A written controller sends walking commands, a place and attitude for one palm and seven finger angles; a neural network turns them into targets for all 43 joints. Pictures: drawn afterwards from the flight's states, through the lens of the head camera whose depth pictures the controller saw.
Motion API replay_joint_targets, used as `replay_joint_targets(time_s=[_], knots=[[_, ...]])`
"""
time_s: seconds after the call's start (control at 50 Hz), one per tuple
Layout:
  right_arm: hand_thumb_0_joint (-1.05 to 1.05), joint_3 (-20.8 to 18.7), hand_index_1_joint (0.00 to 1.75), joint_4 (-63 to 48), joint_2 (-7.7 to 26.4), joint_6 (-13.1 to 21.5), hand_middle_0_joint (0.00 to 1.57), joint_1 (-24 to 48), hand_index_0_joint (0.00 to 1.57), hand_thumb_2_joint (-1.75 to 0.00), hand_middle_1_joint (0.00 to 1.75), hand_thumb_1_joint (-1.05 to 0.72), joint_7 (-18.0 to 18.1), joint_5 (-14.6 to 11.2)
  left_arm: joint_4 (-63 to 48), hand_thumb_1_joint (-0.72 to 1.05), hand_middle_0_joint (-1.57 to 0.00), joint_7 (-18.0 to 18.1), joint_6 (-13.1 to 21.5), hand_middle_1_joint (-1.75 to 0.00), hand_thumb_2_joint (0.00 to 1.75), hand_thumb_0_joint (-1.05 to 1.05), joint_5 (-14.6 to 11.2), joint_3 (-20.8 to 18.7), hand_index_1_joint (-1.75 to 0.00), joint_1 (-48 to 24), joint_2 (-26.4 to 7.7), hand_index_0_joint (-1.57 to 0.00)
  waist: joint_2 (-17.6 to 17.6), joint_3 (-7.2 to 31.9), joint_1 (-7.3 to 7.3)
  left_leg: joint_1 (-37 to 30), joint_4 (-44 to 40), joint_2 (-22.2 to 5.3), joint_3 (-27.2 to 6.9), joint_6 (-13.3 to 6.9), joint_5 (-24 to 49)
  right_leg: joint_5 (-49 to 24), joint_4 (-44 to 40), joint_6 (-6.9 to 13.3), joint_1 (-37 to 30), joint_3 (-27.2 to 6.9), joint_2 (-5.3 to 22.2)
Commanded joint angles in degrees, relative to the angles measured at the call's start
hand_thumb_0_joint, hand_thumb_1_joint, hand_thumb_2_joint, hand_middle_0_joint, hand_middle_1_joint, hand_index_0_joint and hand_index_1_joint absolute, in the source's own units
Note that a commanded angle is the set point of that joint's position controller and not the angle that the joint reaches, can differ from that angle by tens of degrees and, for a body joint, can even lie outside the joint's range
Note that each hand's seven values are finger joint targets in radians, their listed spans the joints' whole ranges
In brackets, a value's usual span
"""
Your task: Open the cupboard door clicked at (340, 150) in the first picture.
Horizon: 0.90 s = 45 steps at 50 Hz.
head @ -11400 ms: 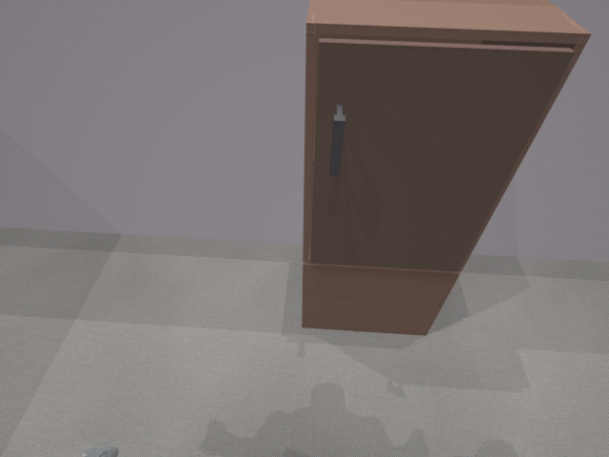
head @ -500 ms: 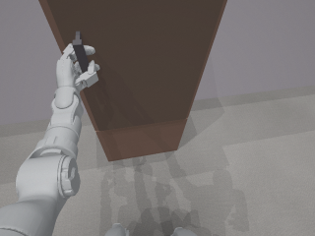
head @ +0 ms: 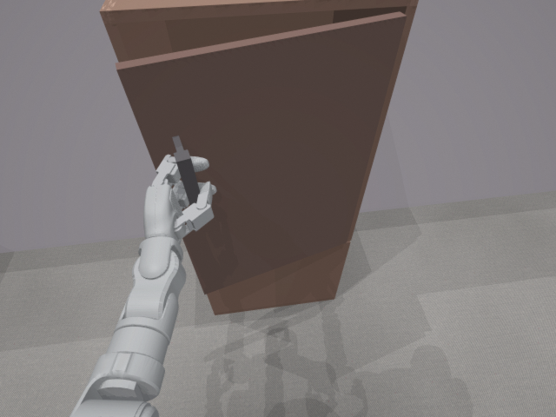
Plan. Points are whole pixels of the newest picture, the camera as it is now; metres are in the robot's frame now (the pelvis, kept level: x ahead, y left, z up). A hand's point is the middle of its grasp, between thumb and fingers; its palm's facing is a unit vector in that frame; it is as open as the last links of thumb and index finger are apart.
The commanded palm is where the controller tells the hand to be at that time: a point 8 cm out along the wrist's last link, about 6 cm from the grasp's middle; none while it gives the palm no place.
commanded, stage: pull the door open along its arc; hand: left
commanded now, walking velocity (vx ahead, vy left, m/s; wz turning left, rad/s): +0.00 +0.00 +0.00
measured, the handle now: (188, 177) +0.45 +0.13 +0.11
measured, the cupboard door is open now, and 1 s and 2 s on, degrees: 15 33 34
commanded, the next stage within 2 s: open thumb and fingers to let go in 0.70 s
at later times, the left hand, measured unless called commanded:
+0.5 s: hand (267, 262) +0.29 +0.01 +0.11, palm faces +0.29 -0.96 -0.04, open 6.0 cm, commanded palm +0.21 +0.03 +0.10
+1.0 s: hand (252, 254) +0.31 +0.03 +0.11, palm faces +0.44 -0.90 -0.04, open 6.7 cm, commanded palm +0.25 +0.05 +0.10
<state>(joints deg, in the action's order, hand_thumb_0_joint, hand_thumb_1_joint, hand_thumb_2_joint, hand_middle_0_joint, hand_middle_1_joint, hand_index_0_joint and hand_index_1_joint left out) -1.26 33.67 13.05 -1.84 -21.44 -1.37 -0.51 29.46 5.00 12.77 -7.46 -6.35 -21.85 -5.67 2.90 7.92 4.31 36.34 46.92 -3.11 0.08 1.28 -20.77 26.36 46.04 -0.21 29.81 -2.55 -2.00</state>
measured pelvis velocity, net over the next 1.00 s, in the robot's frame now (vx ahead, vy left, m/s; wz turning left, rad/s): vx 0.02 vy -0.06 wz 0.11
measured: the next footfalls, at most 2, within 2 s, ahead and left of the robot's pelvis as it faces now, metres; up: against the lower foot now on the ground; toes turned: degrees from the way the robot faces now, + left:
none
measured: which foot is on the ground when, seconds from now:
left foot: down 0.00-1.00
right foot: down 0.00-1.00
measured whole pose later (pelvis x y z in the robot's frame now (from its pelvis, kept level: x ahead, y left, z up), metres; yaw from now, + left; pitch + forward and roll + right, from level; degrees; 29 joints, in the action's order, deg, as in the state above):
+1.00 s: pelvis +0.02 -0.06 +0.01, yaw +7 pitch +2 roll +2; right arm -0.2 33.4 11.6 -5.3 -9.0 -1.3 2.8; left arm -3.5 33.9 -6.7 0.7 15.0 3.5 5.1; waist 2.7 4.5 0.4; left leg 24.5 41.7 -1.8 -5.3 2.5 -18.7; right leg 29.1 43.4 4.3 16.6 4.1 -1.3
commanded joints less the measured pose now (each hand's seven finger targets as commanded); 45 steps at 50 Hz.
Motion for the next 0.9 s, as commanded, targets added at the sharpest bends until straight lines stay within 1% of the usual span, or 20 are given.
replay_joint_targets(time_s=[0.0, 0.02, 0.04, 0.08, 0.12, 0.18, 0.22, 0.28, 0.4, 0.48, 0.52, 0.56, 0.6, 0.68, 0.7, 0.74, 0.78, 0.82, 0.86, 0.88], knots=[[0.0, -1.7, 0.3, -9.3, 5.0, 3.5, 0.2, 6.3, 0.2, -0.9, 0.3, -0.9, -0.4, 0.7, -24.7, 0.9, -0.4, 11.5, 0.9, -1.35, 0.9, 0.0, 0.3, -0.2, -1.35, -6.7, 0.4, -0.4, -3.9, 14.3, -5.21, -16.0, -4.7, 2.7, 2.2, -2.0, 20.6, -28.9, -5.8, 0.5, -6.9, 6.5, -1.1], [0.0, -1.6, 0.3, -9.4, 5.0, 3.5, 0.2, 6.9, 0.2, -0.9, 0.3, -0.9, -0.7, 1.3, -26.8, 0.9, -0.4, 13.9, -0.2, -1.35, 0.9, 0.0, 2.0, 3.0, -1.35, -5.4, 2.9, -0.4, -4.2, 13.8, -4.42, -16.7, -4.8, 2.7, 2.1, -2.1, 20.4, -28.6, -5.8, 0.5, -6.5, 6.6, -0.9], [0.0, -1.6, 0.3, -9.7, 4.6, 3.4, 0.2, 7.9, 0.2, -0.9, 0.3, -0.9, -0.9, 1.6, -29.2, 0.9, -0.4, 16.9, -1.2, -1.35, 0.9, 0.0, 3.0, 4.3, -1.35, -4.5, 4.9, -0.4, -5.3, 13.9, -4.57, -16.9, -4.7, 2.6, 2.0, -1.9, 20.1, -27.9, -5.8, 0.5, -6.7, 6.7, -0.7], [0.0, -1.5, 0.3, -10.1, 4.5, 3.1, 0.2, 9.9, 0.2, -0.9, 0.3, -0.9, -1.0, 2.5, -30.9, 0.9, -0.4, 22.2, -3.7, -1.35, 0.9, 0.0, 5.8, 8.3, -1.35, -1.6, 8.8, -0.4, -7.4, 11.1, -3.92, -16.6, -4.7, 2.5, 1.7, -2.0, 18.2, -25.8, -6.8, 0.3, -6.0, 6.7, -0.4], [0.0, -1.3, 0.3, -10.0, 3.9, 2.4, 0.2, 12.3, 0.2, -0.9, 0.3, -0.9, -1.0, 3.2, -32.6, 0.9, -0.4, 27.1, -6.0, -1.35, 0.9, 0.0, 8.6, 11.7, -1.35, -3.1, 12.6, -0.4, -6.0, 10.3, -3.4, -16.9, -4.4, 2.7, 1.5, -1.8, 17.0, -23.9, -7.4, 0.5, -5.2, 6.3, 0.3], [0.0, -1.3, 0.3, -9.1, 2.8, 1.4, 0.2, 14.8, 0.2, -0.9, 0.3, -0.9, -1.0, 4.1, -31.1, 0.9, -0.4, 32.8, -9.4, -1.35, 0.9, 0.0, 12.8, 16.1, -1.35, -1.9, 18.0, -0.4, -8.3, 8.8, -3.21, -17.3, -3.6, 2.6, 0.5, -1.5, 16.2, -21.6, -8.6, 1.2, -4.7, 6.4, 0.6], [0.0, -1.0, 0.3, -9.2, 1.9, 1.0, 0.2, 17.1, 0.2, -0.9, 0.3, -0.9, -1.2, 3.8, -32.9, 0.9, -0.4, 33.5, -11.1, -1.35, 0.9, 0.0, 12.8, 19.7, -1.35, 0.3, 21.9, -0.4, -5.8, 9.6, -3.53, -18.8, -3.6, 2.8, 0.6, -1.4, 16.6, -22.3, -8.9, 1.7, -5.6, 6.6, 1.0], [0.0, -0.4, 0.3, -9.4, 1.0, 0.5, 0.2, 19.3, 0.2, -0.9, 0.3, -0.9, -1.2, 3.4, -35.2, 0.9, -0.4, 32.8, -13.4, -1.35, 0.9, 0.0, 11.0, 21.9, -1.35, 6.5, 24.5, -0.4, -7.9, 9.0, -4.51, -20.2, -3.6, 3.2, 0.5, -1.2, 16.8, -25.6, -11.2, 1.2, -8.5, 5.9, 1.8], [0.0, 0.9, 0.3, -10.0, -0.1, -0.6, 0.2, 22.2, 0.2, -0.9, 0.3, -0.9, -2.0, 3.1, -43.9, 0.9, -0.4, 31.1, -17.5, -1.35, 0.9, 0.0, 9.3, 24.5, -1.35, 19.6, 26.2, -0.4, -6.4, 7.0, -6.04, -21.3, -3.9, 3.5, 0.3, -0.7, 18.4, -34.1, -12.7, 0.6, -13.0, 5.4, 3.6], [0.0, 1.5, 0.3, -11.1, -0.3, -1.3, 0.2, 22.9, 0.2, -0.9, 0.3, -0.9, -2.5, 2.5, -49.4, 0.9, -0.4, 28.2, -19.6, -1.35, 0.9, 0.0, 8.4, 27.1, -1.35, 30.0, 26.1, -0.4, -8.9, 4.7, -6.31, -21.7, -4.3, 3.6, -0.1, -0.9, 18.2, -37.1, -14.4, 0.0, -14.4, 4.9, 4.2], [0.0, 1.6, 0.3, -12.1, -0.2, -2.0, 0.2, 22.6, 0.2, -0.9, 0.3, -0.9, -2.9, 2.0, -54.3, 0.9, -0.4, 26.5, -20.2, -1.35, 0.9, 0.0, 8.3, 28.2, -1.35, 35.0, 25.4, -0.4, -7.0, 5.2, -6.44, -22.5, -4.9, 3.4, -0.1, -1.0, 19.2, -39.0, -13.7, 0.2, -15.1, 5.1, 4.2], [0.0, 1.9, 0.3, -13.1, -0.2, -2.2, 0.2, 22.1, 0.2, -0.9, 0.3, -0.9, -3.2, 1.6, -57.7, 0.9, -0.4, 25.1, -20.7, -1.35, 0.9, 0.0, 7.9, 29.3, -1.35, 38.2, 24.6, -0.4, -7.3, 4.8, -6.02, -22.4, -4.9, 3.5, -0.1, -1.1, 19.3, -41.9, -13.6, -0.2, -15.6, 4.8, 4.4], [0.0, 1.8, 0.3, -13.1, 0.4, -2.5, 0.2, 22.0, 0.2, -0.9, 0.3, -0.9, -3.0, 1.5, -58.7, 0.9, -0.4, 24.7, -20.5, -1.35, 0.9, 0.0, 8.1, 27.9, -1.35, 35.8, 21.6, -0.4, -6.9, 4.5, -5.75, -22.5, -5.4, 3.5, -0.3, -1.2, 18.8, -42.4, -13.3, -0.3, -15.3, 4.3, 4.4], [0.0, 1.7, 0.3, -12.5, 1.1, -2.5, 0.2, 21.8, 0.2, -0.9, 0.3, -0.9, -1.6, 1.9, -54.6, 0.9, -0.4, 25.1, -18.8, -1.35, 0.9, 0.0, 8.5, 24.1, -1.35, 29.3, 17.8, -0.4, -8.8, 1.8, -5.24, -21.3, -5.4, 4.0, -0.8, -1.4, 17.0, -41.3, -13.6, -0.8, -13.9, 3.4, 4.7], [0.0, 1.5, 0.3, -12.2, 1.3, -2.4, 0.2, 21.9, 0.2, -0.9, 0.3, -0.9, -1.2, 2.2, -53.2, 0.9, -0.4, 25.7, -18.3, -1.35, 0.9, 0.0, 8.6, 23.2, -1.35, 26.7, 17.4, -0.4, -8.8, 2.5, -5.15, -21.3, -5.3, 4.2, -0.8, -1.4, 16.7, -40.4, -13.4, -0.9, -13.3, 3.2, 4.8], [0.0, 1.5, 0.3, -11.2, 1.3, -1.8, 0.2, 21.8, 0.2, -0.9, 0.3, -0.9, -0.3, 2.6, -49.2, 0.9, -0.4, 26.6, -17.1, -1.35, 0.9, 0.0, 8.8, 21.1, -1.35, 22.4, 16.5, -0.4, -11.5, 2.0, -4.89, -20.0, -4.8, 4.6, -1.0, -1.6, 15.5, -40.0, -13.7, -1.6, -12.4, 2.4, 5.3], [0.0, 1.2, 0.3, -10.0, 1.3, -1.4, 0.2, 21.8, 0.2, -0.9, 0.3, -0.9, 0.2, 2.8, -47.2, 0.9, -0.4, 27.8, -15.8, -1.35, 0.9, 0.0, 8.9, 19.3, -1.35, 17.7, 15.7, -0.4, -11.2, 2.6, -5.35, -19.2, -4.6, 4.7, -1.4, -1.6, 15.4, -38.8, -13.6, -1.5, -12.4, 1.9, 5.5], [0.0, 0.9, 0.3, -10.0, 1.2, -1.2, 0.2, 21.9, 0.2, -0.9, 0.3, -0.9, 0.4, 3.1, -44.8, 0.76, -0.39, 28.7, -15.7, -1.34, 0.84, 0.0, 9.1, 20.2, -1.34, 19.7, 18.9, -0.39, -10.2, 4.7, -6.05, -19.6, -4.4, 4.6, -1.1, -1.4, 16.3, -39.3, -12.7, -1.2, -12.8, 2.5, 5.6], [0.0, 0.7, 0.3, -9.8, 1.1, -0.8, 0.2, 21.3, 0.2, -0.9, 0.3, -0.9, 0.3, 3.3, -45.3, 0.62, -0.38, 29.7, -15.7, -1.32, 0.78, 0.0, 9.4, 21.6, -1.32, 17.8, 21.5, -0.38, -9.4, 6.8, -5.75, -20.4, -3.8, 4.5, -0.9, -1.3, 18.0, -42.4, -11.8, -1.1, -13.5, 2.8, 5.7], [0.0, 0.4, 0.3, -10.0, 1.1, -0.7, 0.2, 21.1, 0.2, -0.9, 0.3, -0.9, 0.1, 3.3, -44.9, 0.55, -0.38, 30.1, -16.1, -1.31, 0.75, 0.0, 9.6, 21.9, -1.31, 19.3, 22.6, -0.38, -9.5, 7.2, -6.33, -20.2, -3.7, 4.4, -1.0, -1.1, 18.6, -42.8, -11.4, -0.8, -14.0, 3.5, 5.6]])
